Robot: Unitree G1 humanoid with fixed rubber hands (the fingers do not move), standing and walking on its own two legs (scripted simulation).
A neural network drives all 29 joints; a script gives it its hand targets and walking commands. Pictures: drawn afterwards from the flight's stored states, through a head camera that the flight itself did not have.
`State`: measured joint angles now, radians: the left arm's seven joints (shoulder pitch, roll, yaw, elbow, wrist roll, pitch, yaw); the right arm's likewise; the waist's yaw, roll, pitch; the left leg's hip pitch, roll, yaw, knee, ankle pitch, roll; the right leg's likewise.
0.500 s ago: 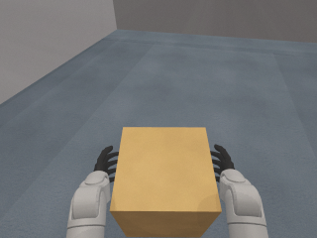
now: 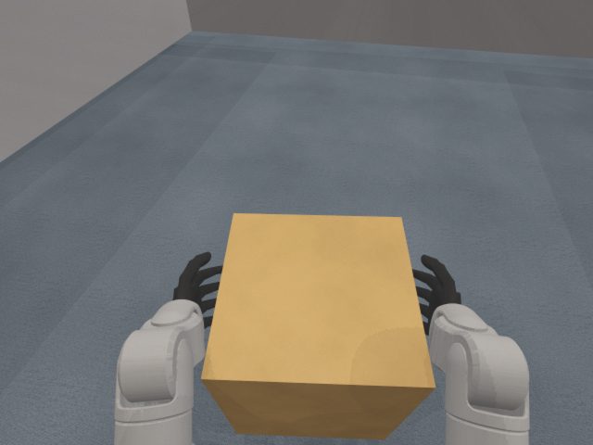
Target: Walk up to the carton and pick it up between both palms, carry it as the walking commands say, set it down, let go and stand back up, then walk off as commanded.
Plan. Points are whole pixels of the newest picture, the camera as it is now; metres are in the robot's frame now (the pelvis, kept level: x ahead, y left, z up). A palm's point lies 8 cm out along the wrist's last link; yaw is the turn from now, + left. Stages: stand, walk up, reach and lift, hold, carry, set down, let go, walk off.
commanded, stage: carry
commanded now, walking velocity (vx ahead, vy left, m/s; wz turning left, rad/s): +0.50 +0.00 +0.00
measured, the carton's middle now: (313, 333) +0.28 -0.01 +0.03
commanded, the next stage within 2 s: none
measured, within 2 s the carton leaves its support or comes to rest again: neither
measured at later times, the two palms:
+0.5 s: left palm (217, 166) +0.61 +0.15 +0.08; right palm (376, 165) +0.59 -0.15 +0.08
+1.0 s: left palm (249, 88) +0.94 +0.12 +0.08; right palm (366, 87) +0.95 -0.18 +0.07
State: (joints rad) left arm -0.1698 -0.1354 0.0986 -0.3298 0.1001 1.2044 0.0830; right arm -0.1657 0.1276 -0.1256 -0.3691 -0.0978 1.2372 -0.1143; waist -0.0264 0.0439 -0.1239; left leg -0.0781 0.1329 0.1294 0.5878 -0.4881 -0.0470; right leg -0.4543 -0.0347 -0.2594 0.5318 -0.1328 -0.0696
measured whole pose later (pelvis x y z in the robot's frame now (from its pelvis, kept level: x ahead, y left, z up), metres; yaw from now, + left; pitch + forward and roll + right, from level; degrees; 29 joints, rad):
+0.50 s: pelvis +0.33 +0.02 +0.00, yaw -3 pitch +3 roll +1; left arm -0.15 -0.13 0.14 -0.35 0.11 1.21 0.08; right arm -0.17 0.14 -0.09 -0.31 -0.11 1.20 -0.11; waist -0.01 -0.04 -0.05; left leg -0.46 0.02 0.27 0.57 -0.16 0.11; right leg -0.12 -0.08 -0.09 0.91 -0.47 0.01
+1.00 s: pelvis +0.68 -0.03 +0.00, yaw +0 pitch +3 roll -1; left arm -0.17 -0.14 0.10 -0.29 0.11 1.19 0.08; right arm -0.17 0.13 -0.14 -0.33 -0.12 1.22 -0.09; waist 0.02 0.04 -0.06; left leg -0.15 0.07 0.09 0.98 -0.46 0.00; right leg -0.46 -0.03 -0.26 0.57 -0.17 -0.11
